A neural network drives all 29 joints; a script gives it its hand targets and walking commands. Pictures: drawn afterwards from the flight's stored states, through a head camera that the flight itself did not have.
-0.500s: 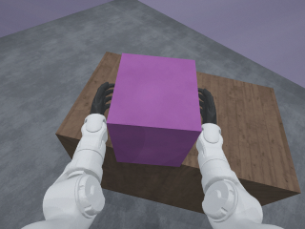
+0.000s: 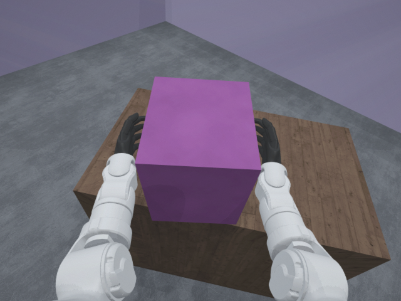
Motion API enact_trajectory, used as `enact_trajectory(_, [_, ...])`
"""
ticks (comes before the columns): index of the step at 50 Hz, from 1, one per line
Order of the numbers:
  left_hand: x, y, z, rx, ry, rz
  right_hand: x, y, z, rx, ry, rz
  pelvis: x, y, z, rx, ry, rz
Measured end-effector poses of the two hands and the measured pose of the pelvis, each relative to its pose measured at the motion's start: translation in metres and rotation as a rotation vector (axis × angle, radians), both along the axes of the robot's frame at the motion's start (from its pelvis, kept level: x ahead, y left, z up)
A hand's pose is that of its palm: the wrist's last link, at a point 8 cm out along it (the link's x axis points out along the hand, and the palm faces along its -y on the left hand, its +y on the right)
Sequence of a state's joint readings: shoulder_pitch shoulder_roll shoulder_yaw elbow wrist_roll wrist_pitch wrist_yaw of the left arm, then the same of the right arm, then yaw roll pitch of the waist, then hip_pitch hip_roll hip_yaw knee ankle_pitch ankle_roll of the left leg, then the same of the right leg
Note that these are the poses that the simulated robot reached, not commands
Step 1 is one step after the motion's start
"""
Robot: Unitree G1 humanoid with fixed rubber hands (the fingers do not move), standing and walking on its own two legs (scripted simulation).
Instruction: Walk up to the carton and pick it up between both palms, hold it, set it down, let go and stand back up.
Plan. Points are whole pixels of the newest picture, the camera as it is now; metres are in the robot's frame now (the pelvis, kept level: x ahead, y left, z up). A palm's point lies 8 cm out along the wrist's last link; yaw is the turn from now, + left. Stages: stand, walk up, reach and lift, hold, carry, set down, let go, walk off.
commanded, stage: reach and lift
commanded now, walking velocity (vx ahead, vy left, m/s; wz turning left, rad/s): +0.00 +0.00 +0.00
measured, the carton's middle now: (197, 154) +0.44 +0.01 +0.04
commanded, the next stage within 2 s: none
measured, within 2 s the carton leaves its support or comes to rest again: neither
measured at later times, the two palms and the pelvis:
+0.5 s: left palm (126, 143) +0.38 +0.15 +0.13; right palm (285, 156) +0.36 -0.15 +0.14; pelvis -0.02 +0.00 +0.00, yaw +1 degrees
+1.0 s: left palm (114, 140) +0.36 +0.16 +0.16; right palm (287, 149) +0.35 -0.14 +0.17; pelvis -0.02 +0.00 +0.00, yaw +2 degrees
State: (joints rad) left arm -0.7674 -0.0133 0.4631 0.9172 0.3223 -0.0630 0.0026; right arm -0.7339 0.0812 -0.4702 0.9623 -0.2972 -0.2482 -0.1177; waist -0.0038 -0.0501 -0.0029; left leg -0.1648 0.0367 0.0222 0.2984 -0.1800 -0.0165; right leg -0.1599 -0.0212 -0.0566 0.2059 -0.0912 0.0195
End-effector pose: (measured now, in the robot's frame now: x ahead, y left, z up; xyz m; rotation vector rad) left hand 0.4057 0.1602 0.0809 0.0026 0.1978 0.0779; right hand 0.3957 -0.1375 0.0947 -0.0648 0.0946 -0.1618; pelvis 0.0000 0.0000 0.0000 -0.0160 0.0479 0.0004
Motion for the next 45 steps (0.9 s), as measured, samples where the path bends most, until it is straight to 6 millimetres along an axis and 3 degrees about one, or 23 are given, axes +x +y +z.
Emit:
enact_trajectory(7, [-0.012,0.005,0.004,0.000,0.015,0.005,-0.009,0.006,0.008,0.019,0.014,0.005,0.000,0.003,0.000,-0.004,-0.044,0.014])
enact_trajectory(19, [-0.018,-0.010,0.047,0.047,-0.004,-0.026,-0.024,-0.010,0.038,0.023,-0.002,-0.025,-0.012,0.007,-0.001,-0.002,-0.121,0.017])
enact_trajectory(45, [-0.045,0.000,0.077,0.066,-0.020,0.019,-0.037,0.000,0.065,0.039,-0.034,0.024,-0.017,-0.002,-0.001,0.003,-0.185,0.040])
